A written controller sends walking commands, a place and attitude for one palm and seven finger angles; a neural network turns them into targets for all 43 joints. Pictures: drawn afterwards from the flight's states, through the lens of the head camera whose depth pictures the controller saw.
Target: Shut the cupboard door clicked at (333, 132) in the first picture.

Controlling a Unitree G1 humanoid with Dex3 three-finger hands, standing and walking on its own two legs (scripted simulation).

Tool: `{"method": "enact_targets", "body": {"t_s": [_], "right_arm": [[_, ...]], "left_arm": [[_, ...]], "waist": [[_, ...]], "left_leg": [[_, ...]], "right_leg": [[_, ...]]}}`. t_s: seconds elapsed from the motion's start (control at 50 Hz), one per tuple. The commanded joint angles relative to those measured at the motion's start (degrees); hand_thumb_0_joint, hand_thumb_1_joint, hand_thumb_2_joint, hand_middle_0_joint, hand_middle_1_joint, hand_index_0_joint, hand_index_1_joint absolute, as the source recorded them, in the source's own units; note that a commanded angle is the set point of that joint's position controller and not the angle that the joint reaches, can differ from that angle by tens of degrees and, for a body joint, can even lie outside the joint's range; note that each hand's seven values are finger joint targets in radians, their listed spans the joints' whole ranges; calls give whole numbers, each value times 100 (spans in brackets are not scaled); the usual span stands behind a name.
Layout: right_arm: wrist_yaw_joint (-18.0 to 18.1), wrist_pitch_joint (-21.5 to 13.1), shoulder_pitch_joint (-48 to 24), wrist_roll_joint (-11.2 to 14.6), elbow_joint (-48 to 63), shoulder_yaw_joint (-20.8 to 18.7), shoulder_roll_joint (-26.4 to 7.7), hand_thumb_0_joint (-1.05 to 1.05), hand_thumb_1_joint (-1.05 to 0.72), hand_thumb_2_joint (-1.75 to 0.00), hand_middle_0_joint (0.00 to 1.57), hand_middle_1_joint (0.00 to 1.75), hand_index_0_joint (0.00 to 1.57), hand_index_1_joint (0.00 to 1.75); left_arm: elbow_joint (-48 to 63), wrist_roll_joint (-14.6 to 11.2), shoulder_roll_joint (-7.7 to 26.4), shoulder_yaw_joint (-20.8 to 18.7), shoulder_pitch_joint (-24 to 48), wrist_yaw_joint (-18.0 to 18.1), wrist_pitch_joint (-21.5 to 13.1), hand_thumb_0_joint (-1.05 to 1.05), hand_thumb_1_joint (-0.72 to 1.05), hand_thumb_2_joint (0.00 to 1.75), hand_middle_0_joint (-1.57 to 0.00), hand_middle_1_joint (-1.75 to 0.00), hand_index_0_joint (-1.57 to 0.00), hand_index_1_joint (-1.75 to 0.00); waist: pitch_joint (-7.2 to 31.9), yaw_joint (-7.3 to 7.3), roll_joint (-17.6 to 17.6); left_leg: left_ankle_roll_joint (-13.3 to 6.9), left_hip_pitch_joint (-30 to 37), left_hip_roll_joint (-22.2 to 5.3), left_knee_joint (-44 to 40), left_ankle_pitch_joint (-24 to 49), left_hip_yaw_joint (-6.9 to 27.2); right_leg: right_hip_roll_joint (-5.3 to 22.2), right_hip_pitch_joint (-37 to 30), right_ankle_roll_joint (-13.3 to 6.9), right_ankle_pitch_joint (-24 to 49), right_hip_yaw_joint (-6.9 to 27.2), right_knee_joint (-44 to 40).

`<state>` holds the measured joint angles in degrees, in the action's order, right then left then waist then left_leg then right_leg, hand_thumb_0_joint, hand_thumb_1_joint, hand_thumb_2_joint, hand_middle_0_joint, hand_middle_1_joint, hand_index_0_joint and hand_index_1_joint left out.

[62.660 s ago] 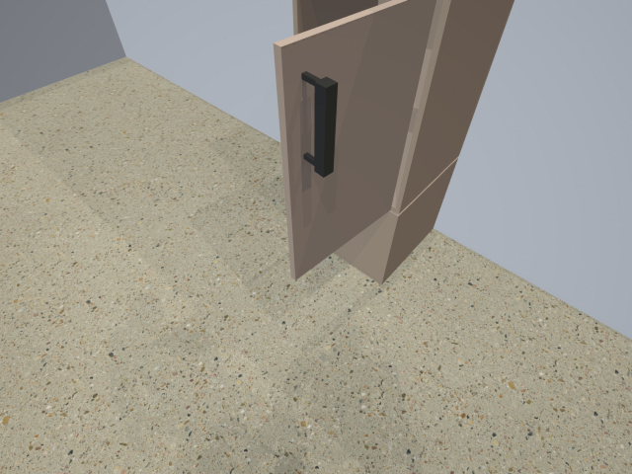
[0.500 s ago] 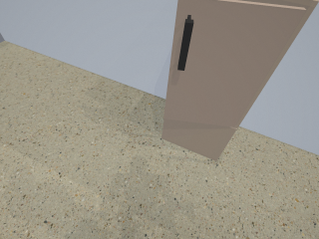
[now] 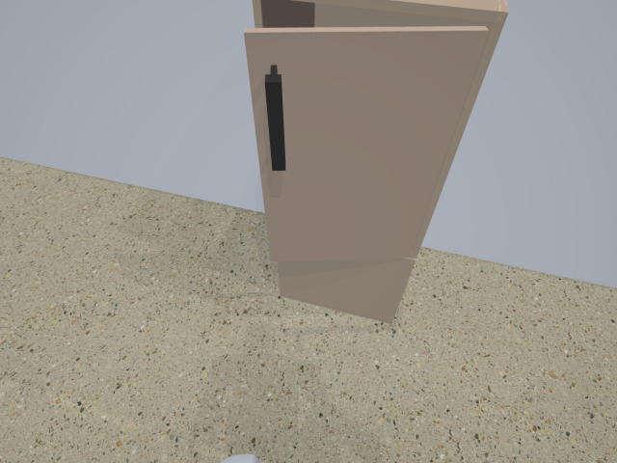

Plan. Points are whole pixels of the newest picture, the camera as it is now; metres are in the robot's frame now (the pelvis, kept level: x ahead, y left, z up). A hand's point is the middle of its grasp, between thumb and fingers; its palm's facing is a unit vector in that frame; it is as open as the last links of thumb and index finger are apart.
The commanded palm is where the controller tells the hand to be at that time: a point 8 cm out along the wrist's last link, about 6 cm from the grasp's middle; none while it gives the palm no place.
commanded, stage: take the last steps up to it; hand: left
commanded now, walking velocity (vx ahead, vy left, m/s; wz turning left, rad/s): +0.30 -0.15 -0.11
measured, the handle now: (276, 119) +0.64 +0.08 +0.11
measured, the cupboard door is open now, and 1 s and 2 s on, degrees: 18 18 18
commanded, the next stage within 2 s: come to a stop and stand still in 0.40 s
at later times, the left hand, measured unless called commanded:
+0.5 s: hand (227, 383) +0.27 +0.15 -0.16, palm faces -0.09 -0.97 -0.20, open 7.4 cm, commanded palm none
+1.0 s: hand (234, 376) +0.29 +0.14 -0.17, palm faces +0.01 -0.97 -0.26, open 7.3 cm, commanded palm none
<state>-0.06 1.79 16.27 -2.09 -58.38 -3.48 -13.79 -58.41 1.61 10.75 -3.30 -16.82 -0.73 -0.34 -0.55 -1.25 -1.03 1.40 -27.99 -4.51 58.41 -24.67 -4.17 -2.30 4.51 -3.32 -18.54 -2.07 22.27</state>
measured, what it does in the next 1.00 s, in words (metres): walks ahead: left foot, then right foot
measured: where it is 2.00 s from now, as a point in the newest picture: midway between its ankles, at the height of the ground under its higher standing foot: outside the picture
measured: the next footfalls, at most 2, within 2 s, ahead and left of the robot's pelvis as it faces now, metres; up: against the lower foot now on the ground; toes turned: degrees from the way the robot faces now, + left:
left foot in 0.16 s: +0.19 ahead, +0.11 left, +0.00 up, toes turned +6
right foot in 0.56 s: +0.29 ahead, -0.21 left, +0.00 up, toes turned -8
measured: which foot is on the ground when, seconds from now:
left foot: up 0.00-0.14, down 0.16-0.56, up 0.58-1.00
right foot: down 0.00-0.16, up 0.18-0.54, down 0.56-1.00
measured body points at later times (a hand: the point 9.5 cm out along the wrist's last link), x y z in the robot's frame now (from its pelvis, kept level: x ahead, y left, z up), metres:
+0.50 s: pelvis +0.17 -0.04 +0.00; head +0.20 -0.04 +0.45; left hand +0.28 +0.20 -0.14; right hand +0.13 -0.27 -0.15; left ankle +0.15 +0.10 -0.74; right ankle +0.23 -0.21 -0.71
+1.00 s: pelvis +0.21 -0.06 +0.00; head +0.26 -0.06 +0.45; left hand +0.29 +0.19 -0.15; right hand +0.32 -0.32 -0.14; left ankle +0.21 +0.07 -0.71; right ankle +0.25 -0.20 -0.74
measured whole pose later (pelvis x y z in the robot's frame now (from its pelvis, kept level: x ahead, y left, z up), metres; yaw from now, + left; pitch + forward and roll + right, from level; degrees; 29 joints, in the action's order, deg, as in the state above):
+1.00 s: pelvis +0.21 -0.06 +0.00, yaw -2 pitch +0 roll +1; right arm 0.0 2.7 5.2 -0.8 -54.2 -3.4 -13.5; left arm -57.0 2.3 11.8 -3.1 -8.8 1.8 1.1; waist -5.0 0.9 1.4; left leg 2.7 -20.8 0.1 44.1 -23.2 -0.4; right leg 6.1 17.7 1.5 -10.3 -3.8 27.8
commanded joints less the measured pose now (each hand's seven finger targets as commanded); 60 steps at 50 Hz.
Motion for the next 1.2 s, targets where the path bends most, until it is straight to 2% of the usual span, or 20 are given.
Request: {"method": "enact_targets", "body": {"t_s": [0.0, 0.1, 0.12, 0.14, 0.16, 0.18, 0.24, 0.36, 0.5, 0.52, 0.54, 0.56, 0.58, 0.64, 0.8, 0.96, 0.98, 1.02, 1.06, 1.18], "right_arm": [[-9, -279, -558, 32, 674, -28, -215, 0, -90, -90, 20, 30, 20, 30], [116, -427, 535, 31, 269, -65, -377, 0, -90, -90, 20, 30, 20, 30], [174, -468, 1258, -16, 61, -162, -770, 0, -90, -90, 20, 30, 20, 30], [230, -476, 1760, -116, -22, -292, -1417, 0, -90, -90, 20, 30, 20, 30], [276, -406, 1768, -52, 4, -272, -1545, 0, -90, -90, 20, 30, 20, 30], [246, -356, 1269, -22, 156, -244, -1387, 0, -90, -90, 20, 30, 20, 30], [263, -408, 315, -28, 393, -88, -769, 0, -90, -90, 20, 30, 20, 30], [186, -440, 331, -10, 338, -151, -758, 0, -90, -90, 20, 30, 20, 30], [89, -262, 293, 28, 247, -195, -688, 0, -90, -90, 20, 30, 20, 30], [60, -263, 343, 71, 212, -101, -379, 0, -90, -90, 20, 30, 20, 30], [42, -279, 529, 115, 262, 29, 103, 0, -90, -90, 20, 30, 20, 30], [116, -197, 496, 199, 307, 71, 71, 0, -90, -90, 20, 30, 20, 30], [128, -161, 510, 223, 239, 72, 147, 0, -90, -90, 20, 30, 20, 30], [194, -26, 416, 248, 53, -3, -236, 0, -90, -90, 20, 30, 20, 30], [46, 265, -366, 107, 415, -103, -232, 0, -90, -90, 20, 30, 20, 30], [33, 18, -96, 159, 450, -41, -245, 0, -90, -90, 20, 30, 20, 30], [30, -26, 93, 155, 383, -39, -337, 0, -90, -90, 20, 30, 20, 30], [70, -88, -157, 81, 571, -161, -1104, 0, -90, -90, 20, 30, 20, 30], [127, -47, -654, -5, 742, -30, -991, 0, -90, -90, 20, 30, 20, 30], [236, -132, -588, 77, 530, 98, -632, 0, -90, -90, 20, 30, 20, 30]], "left_arm": [[137, -4, 899, -141, 2, 90, -189, 0, 90, 90, -20, -30, -20, -30], [5, -90, 963, -148, 218, 55, -137, 0, 90, 90, -20, -30, -20, -30], [43, -96, 737, -118, 67, 37, -120, 0, 90, 90, -20, -30, -20, -30], [122, -150, 415, -42, -321, -22, -82, 0, 90, 90, -20, -30, -20, -30], [281, -75, 620, -32, -94, -22, -63, 0, 90, 90, -20, -30, -20, -30], [326, -11, 711, -88, 103, -38, -39, 0, 90, 90, -20, -30, -20, -30], [307, 91, 624, -144, 377, -152, 99, 0, 90, 90, -20, -30, -20, -30], [306, 1, 262, -44, 402, -174, 156, 0, 90, 90, -20, -30, -20, -30], [191, 11, 436, -47, 133, -107, -73, 0, 90, 90, -20, -30, -20, -30], [70, 3, 682, -75, -167, -33, -168, 0, 90, 90, -20, -30, -20, -30], [-82, 26, 1176, -155, -513, 85, -265, 0, 90, 90, -20, -30, -20, -30], [-125, -41, 1294, -87, -528, 125, -280, 0, 90, 90, -20, -30, -20, -30], [-58, -22, 1219, -19, -172, 165, -249, 0, 90, 90, -20, -30, -20, -30], [38, -28, 1016, -62, 267, 320, -139, 0, 90, 90, -20, -30, -20, -30], [288, 5, 1014, -198, 510, 419, 1, 0, 90, 90, -20, -30, -20, -30], [430, 46, 1196, -205, 675, 302, 89, 0, 90, 90, -20, -30, -20, -30], [424, 1, 1115, -183, 660, 294, 120, 0, 90, 90, -20, -30, -20, -30], [497, -58, 530, -47, 335, 271, 244, 0, 90, 90, -20, -30, -20, -30], [529, -56, 517, -40, 476, 272, 289, 0, 90, 90, -20, -30, -20, -30], [122, -68, 524, 34, 297, 211, 262, 0, 90, 90, -20, -30, -20, -30]], "waist": [[-518, 3, 659], [153, -516, 424], [619, -746, -213], [1029, -752, -1798], [979, -731, -1425], [305, -508, -699], [-843, -85, -885], [-171, 3, -663], [98, 174, -463], [114, 294, 42], [553, 374, 1483], [793, 306, 1418], [558, 147, 887], [718, 163, 1682], [435, 188, 781], [569, 6, 1312], [585, -61, 1076], [391, 95, -1485], [-127, 201, -884], [58, 241, -810]], "left_leg": [[69, -623, -62, -899, 392, -98], [-35, 1540, 358, -2773, 1498, -527], [-203, 2822, -230, -3106, 1580, 396], [-918, 3931, -1954, -3733, 1382, 2945], [-1361, 3659, -2588, -4282, 1085, 3841], [-1387, 2697, -2466, -4536, 36, 3421], [-921, 796, -1879, -5098, -800, 2352], [-853, 1290, -1259, -4697, 1095, 505], [-469, 1441, -864, -3253, 1542, -11], [-198, 903, -474, -2543, 1422, -287], [78, 37, 152, -1497, -203, -494], [72, 587, 121, -912, -1438, 35], [21, 763, 97, -727, -1260, 268], [79, 331, 143, -88, -966, 485], [224, -42, 421, 734, -20, 737], [110, 1414, 479, -2657, 723, 235], [92, 2006, 406, -3383, 1400, 250], [-547, 1853, -1325, -4185, 2819, 2065], [-1115, 520, -1395, -4342, 2159, 1704], [-1057, 1617, -818, -4164, 2873, 1372]], "right_leg": [[1336, -107, -961, 1650, 1025, -911], [868, 40, -588, 3179, 469, 725], [572, 876, -333, 2279, 368, 1978], [-126, 2457, 35, -592, -77, 3705], [-54, 2818, -15, -1463, 524, 4803], [281, 2915, -43, -1166, 669, 5075], [687, 2827, 158, -112, 598, 4913], [696, 2202, 442, 412, 56, 2762], [247, 692, 500, 1092, -499, 489], [615, -33, 401, 1931, 67, 108], [1904, -934, 24, 4037, 1514, -42], [2543, -389, -473, 5364, 1723, -155], [2438, 4, -606, 5603, 1427, -117], [2295, -502, -712, 6814, 1261, 276], [2329, 282, -760, 4562, 935, -154], [1879, 601, -393, 2751, 772, 246], [1673, 960, -132, 2055, 618, 517], [562, 1701, 549, -1123, -192, 1700], [520, 1167, 447, -1231, 259, 2594], [350, 1320, 463, -795, 324, 2376]]}}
